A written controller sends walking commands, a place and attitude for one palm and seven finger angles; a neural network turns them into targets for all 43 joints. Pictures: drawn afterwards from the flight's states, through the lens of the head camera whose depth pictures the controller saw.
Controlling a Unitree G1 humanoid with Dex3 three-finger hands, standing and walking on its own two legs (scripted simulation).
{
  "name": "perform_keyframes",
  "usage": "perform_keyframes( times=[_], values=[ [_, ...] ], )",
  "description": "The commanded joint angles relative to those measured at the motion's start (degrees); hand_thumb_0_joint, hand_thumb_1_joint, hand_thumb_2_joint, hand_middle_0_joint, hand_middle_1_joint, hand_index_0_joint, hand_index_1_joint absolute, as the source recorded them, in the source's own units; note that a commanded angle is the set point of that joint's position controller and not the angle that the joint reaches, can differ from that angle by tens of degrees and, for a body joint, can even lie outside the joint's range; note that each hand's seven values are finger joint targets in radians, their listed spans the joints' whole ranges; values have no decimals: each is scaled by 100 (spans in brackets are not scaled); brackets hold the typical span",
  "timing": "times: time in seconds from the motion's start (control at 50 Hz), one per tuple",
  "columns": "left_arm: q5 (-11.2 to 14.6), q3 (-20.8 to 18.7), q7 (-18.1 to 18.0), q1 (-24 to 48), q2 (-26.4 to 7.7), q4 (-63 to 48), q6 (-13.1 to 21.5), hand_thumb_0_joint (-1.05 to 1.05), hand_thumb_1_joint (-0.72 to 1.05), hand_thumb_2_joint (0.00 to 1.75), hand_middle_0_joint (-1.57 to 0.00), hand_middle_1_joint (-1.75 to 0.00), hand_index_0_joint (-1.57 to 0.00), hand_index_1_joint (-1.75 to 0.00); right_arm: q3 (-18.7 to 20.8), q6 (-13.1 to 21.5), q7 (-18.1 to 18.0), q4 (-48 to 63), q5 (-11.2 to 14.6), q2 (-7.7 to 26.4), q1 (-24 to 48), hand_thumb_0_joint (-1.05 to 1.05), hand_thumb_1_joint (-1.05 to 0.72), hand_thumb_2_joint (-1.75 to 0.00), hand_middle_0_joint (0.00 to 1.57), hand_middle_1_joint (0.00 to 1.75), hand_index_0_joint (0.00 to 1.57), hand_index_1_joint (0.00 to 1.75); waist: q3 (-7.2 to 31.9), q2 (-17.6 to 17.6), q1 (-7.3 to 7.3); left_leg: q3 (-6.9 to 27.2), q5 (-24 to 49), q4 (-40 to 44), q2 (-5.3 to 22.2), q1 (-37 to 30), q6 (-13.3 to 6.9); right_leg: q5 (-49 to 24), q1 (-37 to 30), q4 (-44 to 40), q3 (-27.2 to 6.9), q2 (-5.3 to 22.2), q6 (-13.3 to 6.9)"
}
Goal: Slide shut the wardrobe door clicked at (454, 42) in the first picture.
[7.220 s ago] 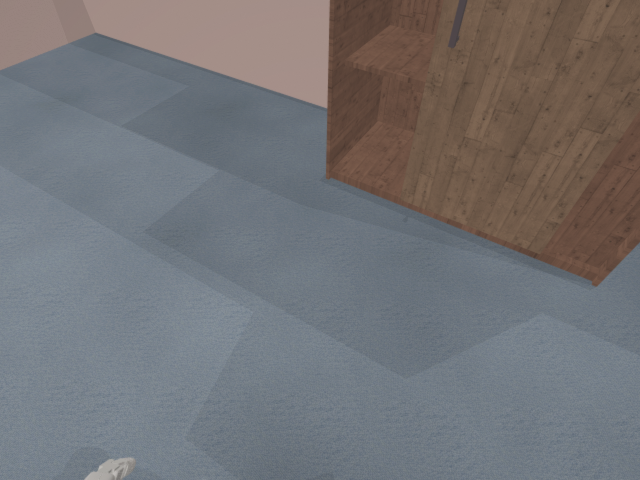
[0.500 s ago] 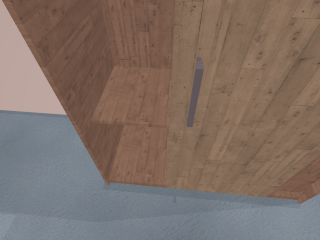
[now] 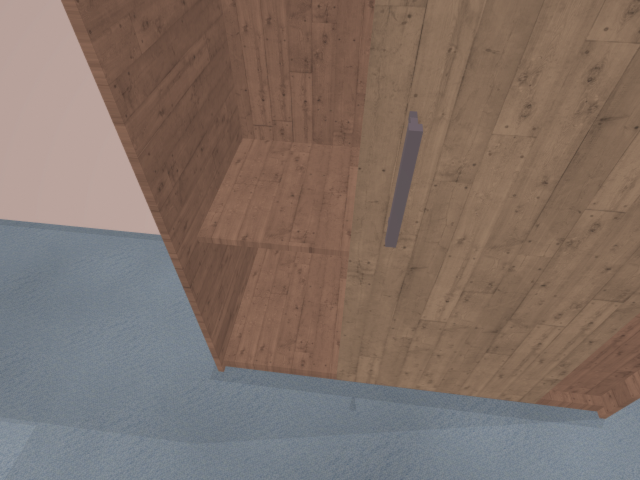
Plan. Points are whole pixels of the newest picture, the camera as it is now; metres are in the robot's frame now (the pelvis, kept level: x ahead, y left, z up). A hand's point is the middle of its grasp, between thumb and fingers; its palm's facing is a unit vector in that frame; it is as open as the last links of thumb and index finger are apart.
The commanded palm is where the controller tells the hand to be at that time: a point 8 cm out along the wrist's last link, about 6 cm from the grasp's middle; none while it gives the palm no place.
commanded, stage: come to a stop and stand still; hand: right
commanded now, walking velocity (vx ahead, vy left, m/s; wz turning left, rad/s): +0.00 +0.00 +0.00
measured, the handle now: (400, 185) +0.52 -0.08 +0.10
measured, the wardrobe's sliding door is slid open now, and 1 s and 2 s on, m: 0.37 0.37 0.37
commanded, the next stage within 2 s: look again from close up in 0.32 s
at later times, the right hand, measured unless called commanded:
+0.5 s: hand out of the picture -0.03 -0.19 -0.17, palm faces +0.01 +0.98 -0.17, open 7.4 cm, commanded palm none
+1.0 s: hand out of the picture -0.05 -0.19 -0.17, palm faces +0.02 +0.99 -0.17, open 7.4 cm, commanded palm none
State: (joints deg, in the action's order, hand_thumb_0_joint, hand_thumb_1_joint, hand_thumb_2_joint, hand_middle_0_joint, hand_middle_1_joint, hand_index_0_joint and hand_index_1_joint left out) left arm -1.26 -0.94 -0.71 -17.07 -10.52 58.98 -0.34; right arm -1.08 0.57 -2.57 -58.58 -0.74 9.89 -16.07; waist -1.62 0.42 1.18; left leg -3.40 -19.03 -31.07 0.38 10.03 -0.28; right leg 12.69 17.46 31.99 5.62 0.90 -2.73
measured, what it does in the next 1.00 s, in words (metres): stands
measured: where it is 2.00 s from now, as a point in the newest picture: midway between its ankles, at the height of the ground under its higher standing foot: outside the picture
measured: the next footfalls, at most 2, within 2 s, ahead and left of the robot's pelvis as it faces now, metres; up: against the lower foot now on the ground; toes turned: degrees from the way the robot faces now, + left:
none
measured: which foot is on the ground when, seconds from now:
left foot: down 0.00-1.00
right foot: down 0.00-1.00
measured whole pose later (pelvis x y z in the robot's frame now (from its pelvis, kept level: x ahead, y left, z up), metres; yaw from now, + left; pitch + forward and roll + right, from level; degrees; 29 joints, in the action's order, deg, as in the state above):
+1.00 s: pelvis -0.01 -0.03 +0.01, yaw +1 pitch -2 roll +1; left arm -0.5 -1.0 -0.7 -16.5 -8.0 64.2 -0.5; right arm -0.5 0.6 -2.7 -64.1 -1.4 6.9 -21.9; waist -1.4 -0.1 0.0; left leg -1.5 -14.3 -24.7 3.2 8.8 2.5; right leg 7.4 14.4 22.5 7.7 -2.3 -5.4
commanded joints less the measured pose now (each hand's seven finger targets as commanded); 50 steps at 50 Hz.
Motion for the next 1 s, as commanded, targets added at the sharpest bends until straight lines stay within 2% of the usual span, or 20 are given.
perform_keyframes(
  times=[0.0,0.04,0.06,0.2,0.28,0.38,0.54,0.56,0.62,0.72,0.78,0.9,0.98],
  values=[
    [30,-81,-30,-15,-527,-302,95,0,90,90,-20,-30,-20,-30,151,38,-37,275,-10,670,-390,0,-90,-90,20,30,20,30,-326,12,-107,688,261,864,503,586,-198,-10,-186,-749,-751,476,12],
    [35,-90,-25,-22,-522,-268,82,0,90,90,-20,-30,-20,-30,157,29,-32,267,-16,651,-390,0,-90,-90,20,30,20,30,-352,27,-86,668,64,897,475,638,-188,290,-179,-908,-810,498,13],
    [38,-87,-19,-22,-542,-251,82,0,90,90,-20,-30,-20,-30,153,41,-34,279,-28,664,-418,0,-90,-90,20,30,20,30,-305,-91,-111,649,179,919,466,553,-172,193,-189,-864,-796,508,2],
    [53,-92,-18,0,-509,-124,84,0,90,90,-20,-30,-20,-30,154,45,-25,159,-34,553,-518,0,-90,-90,20,30,20,30,-325,-52,-97,629,157,1010,480,568,-138,433,-265,-1125,-841,537,7],
    [66,-98,-17,-9,-508,-39,97,0,90,90,-20,-30,-20,-30,154,59,-26,61,-37,517,-621,0,-90,-90,20,30,20,30,-173,23,-102,577,342,1018,497,451,-112,334,-390,-1195,-840,562,1],
    [80,-96,-17,-38,-492,54,74,0,90,90,-20,-30,-20,-30,137,44,-25,-76,-50,463,-740,0,-90,-90,20,30,20,30,-344,57,-106,510,234,1082,488,453,-81,691,-282,-1414,-911,585,11],
    [87,-102,-31,-104,-470,183,70,0,90,90,-20,-30,-20,-30,132,33,-29,-272,-62,316,-965,0,-90,-90,20,30,20,30,-261,92,-123,402,355,1033,472,357,-50,874,-365,-1700,-1025,644,-2],
    [93,-101,-26,-89,-463,208,62,0,90,90,-20,-30,-20,-30,125,33,-31,-292,-67,341,-990,0,-90,-90,20,30,20,30,-285,-4,-142,399,342,1053,478,351,-48,862,-352,-1689,-1025,634,-5],
    [86,-104,-29,-137,-434,234,53,0,90,90,-20,-30,-20,-30,130,31,-34,-339,-68,275,-1042,0,-90,-90,20,30,20,30,-318,6,-114,412,272,1073,475,417,-45,928,-381,-1737,-1007,624,18],
    [87,-111,-39,-165,-425,271,53,0,90,90,-20,-30,-20,-30,140,14,-37,-408,-78,215,-1151,0,-90,-90,20,30,20,30,-280,116,-138,332,336,989,454,354,-32,1082,-384,-1930,-1082,676,19],
    [87,-114,-35,-147,-415,286,36,0,90,90,-20,-30,-20,-30,141,3,-40,-440,-86,199,-1196,0,-90,-90,20,30,20,30,-429,76,-152,333,244,1012,442,406,-25,1234,-284,-1989,-1086,661,35],
    [91,-101,-38,-240,-358,336,54,0,90,90,-20,-30,-20,-30,144,31,-46,-463,-77,160,-1206,0,-90,-90,20,30,20,30,-331,-73,-124,399,373,1078,494,440,-36,854,-482,-1878,-988,632,44],
    [90,-100,-41,-268,-330,358,58,0,90,90,-20,-30,-20,-30,142,35,-50,-480,-75,146,-1203,0,-90,-90,20,30,20,30,-365,15,-110,429,388,1099,490,478,-37,827,-514,-1892,-981,633,52]
  ],
)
